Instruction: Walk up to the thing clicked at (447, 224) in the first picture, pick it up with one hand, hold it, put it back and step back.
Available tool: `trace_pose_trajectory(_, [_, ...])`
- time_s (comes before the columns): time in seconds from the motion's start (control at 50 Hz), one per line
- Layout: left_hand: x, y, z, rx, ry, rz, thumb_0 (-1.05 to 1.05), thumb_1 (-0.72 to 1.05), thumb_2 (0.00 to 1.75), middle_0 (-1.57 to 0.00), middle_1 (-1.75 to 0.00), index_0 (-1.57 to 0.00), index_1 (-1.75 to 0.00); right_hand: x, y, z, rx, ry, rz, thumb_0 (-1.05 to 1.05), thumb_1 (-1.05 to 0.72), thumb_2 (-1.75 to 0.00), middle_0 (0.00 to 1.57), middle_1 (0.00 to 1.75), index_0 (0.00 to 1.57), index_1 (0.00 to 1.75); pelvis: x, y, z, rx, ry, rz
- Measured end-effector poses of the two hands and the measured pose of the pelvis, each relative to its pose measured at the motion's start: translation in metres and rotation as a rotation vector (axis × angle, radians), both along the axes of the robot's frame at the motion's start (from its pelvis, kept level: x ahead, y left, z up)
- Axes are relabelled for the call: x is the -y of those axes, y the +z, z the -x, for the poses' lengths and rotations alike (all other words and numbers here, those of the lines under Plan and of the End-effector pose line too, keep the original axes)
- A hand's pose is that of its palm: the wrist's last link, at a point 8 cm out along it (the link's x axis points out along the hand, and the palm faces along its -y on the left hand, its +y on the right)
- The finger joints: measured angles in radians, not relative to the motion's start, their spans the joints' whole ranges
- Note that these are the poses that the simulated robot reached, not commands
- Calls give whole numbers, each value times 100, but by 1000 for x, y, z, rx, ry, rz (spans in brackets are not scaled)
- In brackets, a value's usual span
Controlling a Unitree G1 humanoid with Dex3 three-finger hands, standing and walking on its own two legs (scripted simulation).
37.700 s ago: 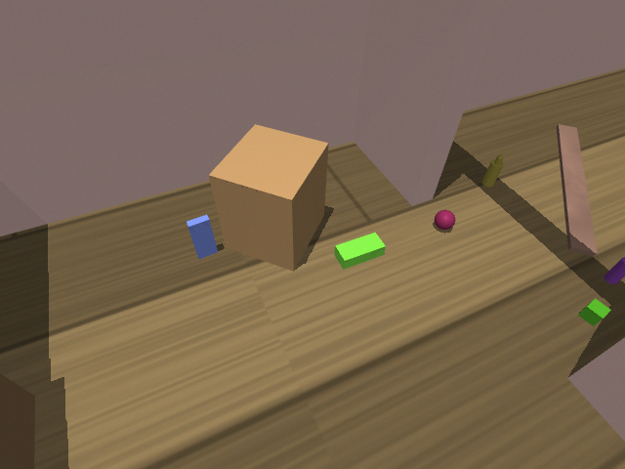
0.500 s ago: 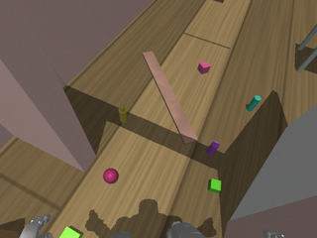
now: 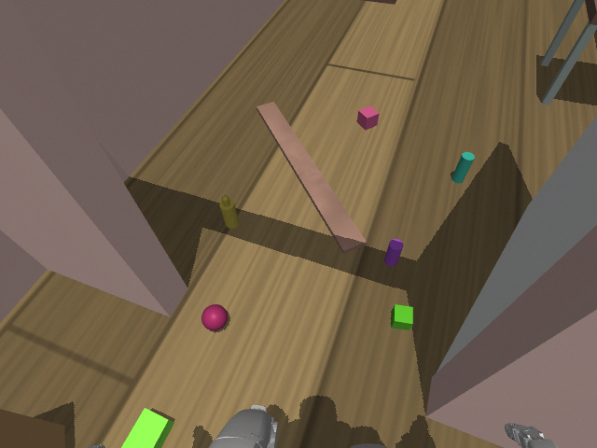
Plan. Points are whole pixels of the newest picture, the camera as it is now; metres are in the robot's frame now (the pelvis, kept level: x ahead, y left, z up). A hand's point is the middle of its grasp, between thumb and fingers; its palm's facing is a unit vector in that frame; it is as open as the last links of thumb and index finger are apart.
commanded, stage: step back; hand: left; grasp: from above
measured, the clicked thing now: (214, 317) +0.57 +0.31 -0.72
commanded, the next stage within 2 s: none
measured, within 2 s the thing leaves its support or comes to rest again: neither
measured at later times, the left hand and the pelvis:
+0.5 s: hand out of the picture -0.06 +0.27 -0.14, palm faces +0.12 -0.92 -0.37, open 7.4 cm; pelvis -0.15 -0.01 +0.00, yaw +6 degrees
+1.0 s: hand out of the picture -0.25 +0.26 -0.15, palm faces +0.11 -0.90 -0.42, open 7.4 cm; pelvis -0.34 -0.03 -0.01, yaw +8 degrees
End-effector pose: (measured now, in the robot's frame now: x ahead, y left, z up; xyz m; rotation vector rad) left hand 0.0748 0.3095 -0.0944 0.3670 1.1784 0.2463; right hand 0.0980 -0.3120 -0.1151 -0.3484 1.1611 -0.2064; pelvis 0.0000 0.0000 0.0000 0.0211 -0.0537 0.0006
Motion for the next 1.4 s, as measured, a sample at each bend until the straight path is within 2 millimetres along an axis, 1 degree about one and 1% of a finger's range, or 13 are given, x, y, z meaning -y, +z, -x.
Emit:
trace_pose_trajectory(0.06, [6,10,16,3,16,-10,0,90,90,-20,-30,-21,-30,7,3,22,-21,4,-1,0,-91,-90,20,30,20,30,4,7,13,-13,18,-10])
trace_pose_trajectory(0.16, [10,16,27,81,20,-22,1,90,90,-21,-30,-21,-30,15,2,62,-103,40,22,0,-91,-90,20,29,20,30,8,7,40,-26,63,-7])
trace_pose_trajectory(0.3, [0,-3,58,154,26,7,0,90,90,-20,-30,-21,-30,5,0,96,-108,100,51,0,-91,-90,20,29,20,30,3,-7,90,-19,123,9])
trace_pose_trajectory(0.46, [-1,-9,126,99,87,39,0,91,90,-20,-29,-20,-30,-9,21,130,-40,124,41,0,-90,-89,20,30,20,30,8,4,138,-2,112,42])
trace_pose_trajectory(0.62, [14,-15,206,34,78,-5,0,91,90,-20,-29,-20,-30,13,13,138,82,144,33,0,-90,-90,20,30,20,30,29,-8,192,-10,60,37])
trace_pose_trajectory(0.68, [26,-13,240,0,75,-8,0,91,90,-20,-29,-20,-30,22,7,152,95,121,18,0,-90,-90,20,30,20,30,36,-9,215,6,69,57])
trace_pose_trajectory(0.76, [32,-4,276,-14,86,-10,0,90,90,-20,-30,-21,-30,25,9,184,71,113,5,0,-91,-90,20,29,20,30,38,-1,240,-5,66,16])
trace_pose_trajectory(0.84, [27,-1,295,21,91,-29,1,90,90,-21,-30,-21,-30,27,5,225,12,132,23,0,-91,-90,20,29,20,30,36,-2,268,-15,99,13])
trace_pose_trajectory(0.96, [8,-17,324,91,87,-30,0,90,90,-21,-30,-21,-30,20,-1,292,-69,157,59,0,-91,-90,20,29,20,30,29,-14,321,-3,140,-7])
trace_pose_trajectory(1.06, [9,-16,361,44,106,-7,0,91,90,-20,-29,-20,-30,13,13,343,-84,141,39,0,-90,-89,20,30,20,30,30,-2,354,6,126,28])
trace_pose_trajectory(1.18, [22,-14,412,6,89,12,0,91,90,-20,-29,-20,-30,20,20,371,-27,134,40,0,-90,-89,20,30,20,30,38,4,395,-11,86,45])
trace_pose_trajectory(1.28, [39,-19,457,-34,53,-3,0,91,90,-20,-29,-20,-30,38,9,390,45,124,21,0,-90,-89,20,30,20,30,53,-7,431,-18,40,35])
trace_pose_trajectory(1.4, [59,-7,511,-56,76,1,0,90,90,-20,-30,-21,-30,54,6,436,21,80,-2,0,-91,-90,20,30,20,30,62,0,461,-5,39,17])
